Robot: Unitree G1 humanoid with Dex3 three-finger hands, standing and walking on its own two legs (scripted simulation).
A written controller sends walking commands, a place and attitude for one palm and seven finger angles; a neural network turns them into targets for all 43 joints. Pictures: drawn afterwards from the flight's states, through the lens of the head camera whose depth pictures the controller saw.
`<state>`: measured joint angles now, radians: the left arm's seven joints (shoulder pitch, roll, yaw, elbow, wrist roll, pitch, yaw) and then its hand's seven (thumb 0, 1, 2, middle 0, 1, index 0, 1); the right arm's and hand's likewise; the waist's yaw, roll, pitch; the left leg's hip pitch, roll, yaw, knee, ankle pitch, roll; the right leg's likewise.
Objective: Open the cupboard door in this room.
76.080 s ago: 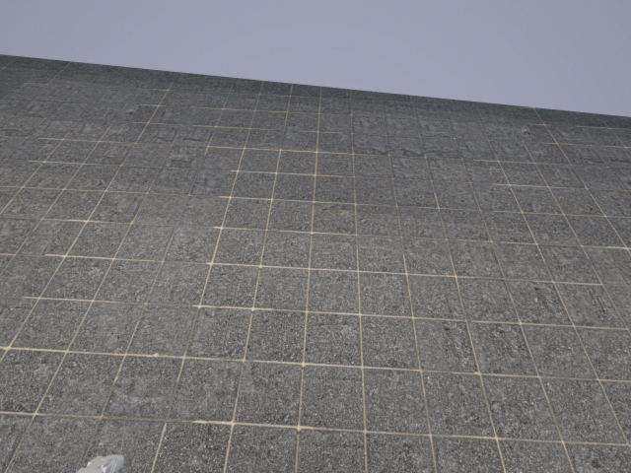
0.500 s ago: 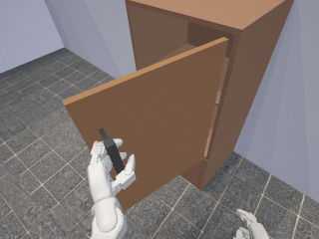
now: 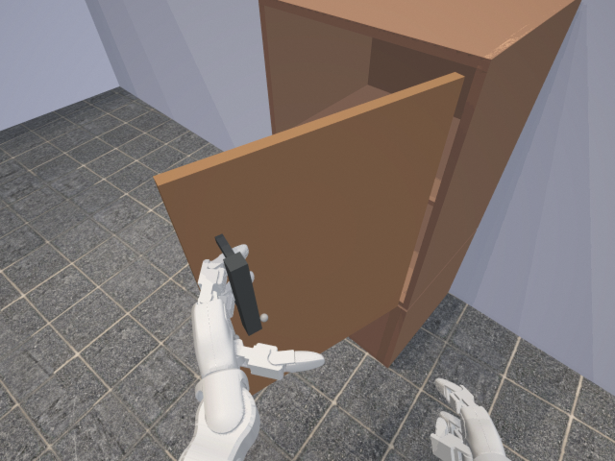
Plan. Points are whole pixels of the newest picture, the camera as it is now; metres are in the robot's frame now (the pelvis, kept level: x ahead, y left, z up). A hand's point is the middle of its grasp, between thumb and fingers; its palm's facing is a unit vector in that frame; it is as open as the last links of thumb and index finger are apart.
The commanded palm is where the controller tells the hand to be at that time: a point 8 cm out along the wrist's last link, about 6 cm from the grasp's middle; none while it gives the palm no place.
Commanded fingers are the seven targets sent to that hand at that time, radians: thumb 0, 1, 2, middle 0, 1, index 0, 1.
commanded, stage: open thumb and fingers to let go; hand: left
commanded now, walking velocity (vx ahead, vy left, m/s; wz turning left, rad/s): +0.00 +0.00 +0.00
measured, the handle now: (238, 286) +0.32 +0.11 +0.08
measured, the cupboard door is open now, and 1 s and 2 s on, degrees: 75 78 78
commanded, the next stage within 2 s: slide the hand sideways off the handle in 0.06 s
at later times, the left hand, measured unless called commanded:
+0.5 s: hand (266, 354) +0.23 +0.06 +0.08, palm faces -0.11 -0.99 +0.01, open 16.2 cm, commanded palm +0.20 +0.12 +0.08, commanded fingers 0.00 -0.50 0.30 -0.15 -0.30 -0.15 -0.30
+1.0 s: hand (221, 382) +0.19 +0.11 +0.08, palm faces -0.03 -1.00 -0.04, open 16.3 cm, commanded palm +0.16 +0.17 +0.08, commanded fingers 0.00 -0.50 0.30 -0.15 -0.30 -0.15 -0.30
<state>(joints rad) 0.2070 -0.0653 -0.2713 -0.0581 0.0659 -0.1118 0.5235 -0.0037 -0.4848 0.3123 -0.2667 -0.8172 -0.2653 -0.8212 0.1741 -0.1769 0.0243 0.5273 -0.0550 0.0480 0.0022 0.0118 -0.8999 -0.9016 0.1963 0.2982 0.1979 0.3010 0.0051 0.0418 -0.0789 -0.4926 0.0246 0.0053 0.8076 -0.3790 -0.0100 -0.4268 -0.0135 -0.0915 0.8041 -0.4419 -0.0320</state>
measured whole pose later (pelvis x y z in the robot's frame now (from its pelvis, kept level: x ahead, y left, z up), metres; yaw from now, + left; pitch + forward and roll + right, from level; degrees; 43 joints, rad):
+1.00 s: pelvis +0.00 +0.00 -0.01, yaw +0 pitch +6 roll +0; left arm 0.55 0.14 -0.09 -0.32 -0.12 -0.24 -0.05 -0.01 -0.50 0.30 -0.18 -0.31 -0.16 -0.31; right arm 0.26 -0.23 0.02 0.44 0.00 -0.09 -0.02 0.01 -0.90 -0.90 0.20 0.30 0.20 0.30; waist 0.01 0.05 -0.08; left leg -0.58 0.03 0.01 0.89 -0.41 -0.01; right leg -0.52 -0.01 -0.09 0.89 -0.48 -0.04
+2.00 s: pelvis +0.00 +0.03 +0.00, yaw +0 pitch +3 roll -2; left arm 0.57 0.27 0.14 -0.45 -0.24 -0.07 -0.18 -0.01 -0.46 0.32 -0.15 -0.30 -0.15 -0.30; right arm 0.26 -0.23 0.05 0.49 0.04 -0.17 -0.08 0.01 -0.90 -0.90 0.20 0.30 0.20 0.30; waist 0.05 0.06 -0.08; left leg -0.48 0.02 0.00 0.84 -0.40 0.02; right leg -0.39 -0.01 -0.09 0.77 -0.42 0.00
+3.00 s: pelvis +0.03 +0.01 +0.04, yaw -2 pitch -4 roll +0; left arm 0.48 0.34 0.32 -0.42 -0.07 -0.05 0.10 0.02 0.87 0.90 -0.21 -0.30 -0.21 -0.30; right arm 0.18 -0.23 0.01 0.63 0.00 -0.07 -0.07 0.01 -0.90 -0.90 0.20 0.30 0.20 0.30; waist 0.07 0.06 0.03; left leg -0.10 0.03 0.05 0.42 -0.26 0.00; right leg -0.04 0.01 -0.04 0.38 -0.27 -0.01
